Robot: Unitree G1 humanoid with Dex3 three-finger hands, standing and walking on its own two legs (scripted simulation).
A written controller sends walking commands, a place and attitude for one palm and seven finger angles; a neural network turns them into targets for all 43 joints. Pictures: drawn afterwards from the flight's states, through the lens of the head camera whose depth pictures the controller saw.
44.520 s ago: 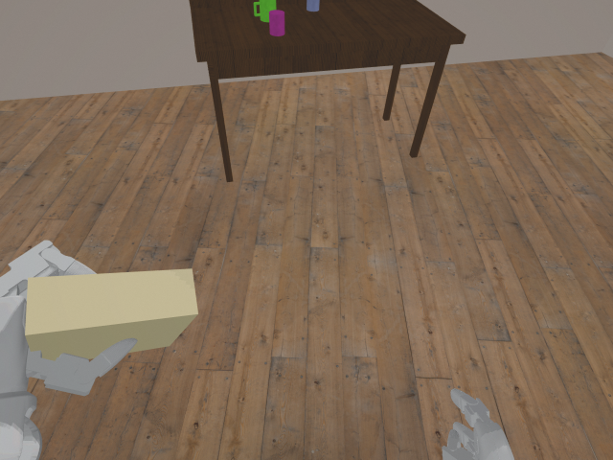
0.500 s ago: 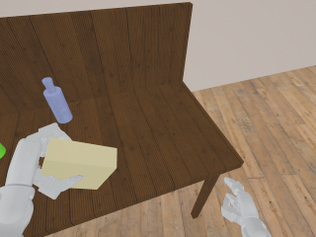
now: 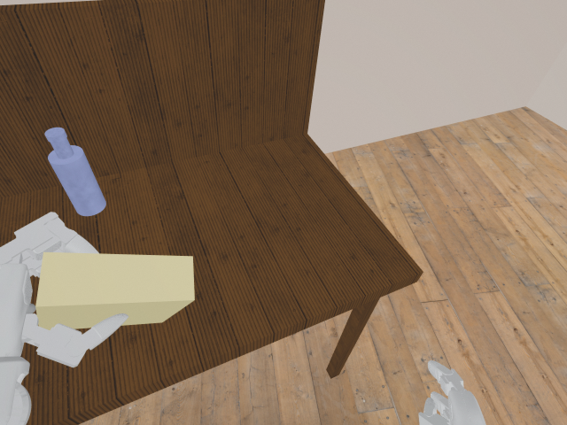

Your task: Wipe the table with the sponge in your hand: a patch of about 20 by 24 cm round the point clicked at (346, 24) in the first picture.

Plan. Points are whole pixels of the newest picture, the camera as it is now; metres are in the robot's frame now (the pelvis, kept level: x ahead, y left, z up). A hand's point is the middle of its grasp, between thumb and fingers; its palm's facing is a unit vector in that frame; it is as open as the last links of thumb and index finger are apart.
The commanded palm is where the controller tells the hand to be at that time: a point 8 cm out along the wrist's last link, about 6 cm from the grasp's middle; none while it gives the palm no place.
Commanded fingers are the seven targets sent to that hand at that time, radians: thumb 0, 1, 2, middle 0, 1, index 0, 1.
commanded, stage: step back with the hand held close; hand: left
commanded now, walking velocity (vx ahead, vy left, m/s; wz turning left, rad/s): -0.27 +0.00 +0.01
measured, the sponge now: (137, 293) +0.23 +0.19 +0.13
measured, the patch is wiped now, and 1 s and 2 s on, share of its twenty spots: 1.00 1.00 1.00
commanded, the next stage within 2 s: stop stepping back and stand still in 0.96 s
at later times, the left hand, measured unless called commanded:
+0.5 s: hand (76, 326) +0.17 +0.21 +0.17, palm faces +0.29 -0.89 -0.35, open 9.3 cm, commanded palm +0.11 +0.27 +0.19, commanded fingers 0.00 0.10 1.30 -1.20 -1.60 -1.20 -1.60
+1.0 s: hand out of the picture +0.04 +0.21 +0.18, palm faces +0.34 -0.86 -0.39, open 9.3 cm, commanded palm -0.01 +0.25 +0.19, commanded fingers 0.00 0.10 1.30 -1.20 -1.60 -1.20 -1.60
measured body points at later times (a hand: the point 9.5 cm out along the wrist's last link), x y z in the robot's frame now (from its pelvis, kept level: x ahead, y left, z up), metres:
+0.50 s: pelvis -0.05 -0.01 +0.00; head -0.04 +0.02 +0.45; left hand +0.15 +0.26 +0.19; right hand +0.12 -0.24 -0.07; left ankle -0.01 +0.09 -0.70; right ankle -0.05 -0.13 -0.73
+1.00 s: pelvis -0.18 -0.02 +0.00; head -0.19 -0.01 +0.45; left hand +0.01 +0.25 +0.20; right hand -0.02 -0.24 -0.07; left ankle -0.09 +0.11 -0.73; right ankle -0.17 -0.15 -0.73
